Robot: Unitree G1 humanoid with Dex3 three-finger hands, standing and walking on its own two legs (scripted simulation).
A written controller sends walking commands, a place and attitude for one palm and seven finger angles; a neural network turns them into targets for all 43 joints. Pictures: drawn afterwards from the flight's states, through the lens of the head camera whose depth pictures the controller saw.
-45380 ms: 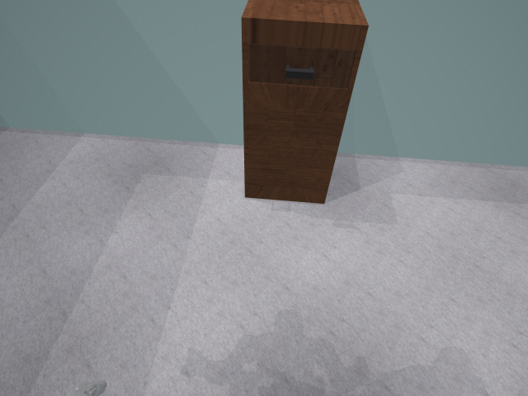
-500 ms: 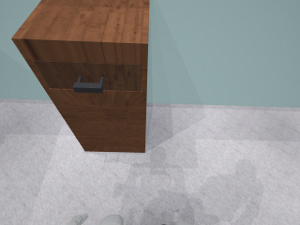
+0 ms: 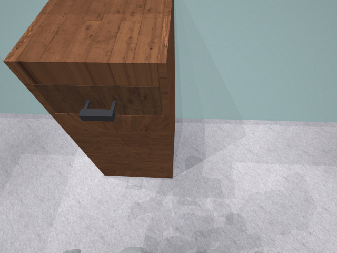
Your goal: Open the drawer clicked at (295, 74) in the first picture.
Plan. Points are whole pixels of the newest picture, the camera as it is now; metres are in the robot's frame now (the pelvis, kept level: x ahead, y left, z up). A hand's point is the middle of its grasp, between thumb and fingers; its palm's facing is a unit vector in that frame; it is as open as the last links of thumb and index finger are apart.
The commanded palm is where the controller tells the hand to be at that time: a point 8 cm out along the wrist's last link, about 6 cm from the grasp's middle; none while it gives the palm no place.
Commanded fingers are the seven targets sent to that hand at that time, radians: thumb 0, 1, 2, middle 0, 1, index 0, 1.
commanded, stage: come to a stop and stand still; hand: left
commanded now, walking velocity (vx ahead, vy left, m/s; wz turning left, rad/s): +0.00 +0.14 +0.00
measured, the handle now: (99, 109) +0.49 +0.27 -0.04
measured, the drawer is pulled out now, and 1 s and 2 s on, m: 0.00 0.00 0.00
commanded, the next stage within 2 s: look again from close up in 0.52 s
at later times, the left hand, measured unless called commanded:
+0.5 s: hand out of the picture +0.02 +0.20 -0.17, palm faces +0.06 -0.98 -0.20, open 7.4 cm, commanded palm none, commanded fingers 0.00 0.90 0.90 -0.20 -0.30 -0.20 -0.30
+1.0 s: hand out of the picture +0.09 +0.24 -0.14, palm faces +0.00 -0.94 -0.33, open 7.4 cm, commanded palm none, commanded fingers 0.00 0.90 0.90 -0.20 -0.30 -0.20 -0.30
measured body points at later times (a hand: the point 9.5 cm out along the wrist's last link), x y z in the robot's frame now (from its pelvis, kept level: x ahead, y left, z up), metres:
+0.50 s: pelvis -0.01 +0.00 +0.01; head +0.02 +0.02 +0.46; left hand +0.02 +0.25 -0.15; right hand +0.05 -0.23 -0.14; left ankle -0.03 +0.12 -0.73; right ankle +0.00 -0.12 -0.73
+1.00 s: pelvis -0.01 +0.01 +0.01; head -0.04 +0.01 +0.46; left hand +0.09 +0.29 -0.11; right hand +0.08 -0.28 -0.12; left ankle -0.03 +0.12 -0.73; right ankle +0.00 -0.12 -0.73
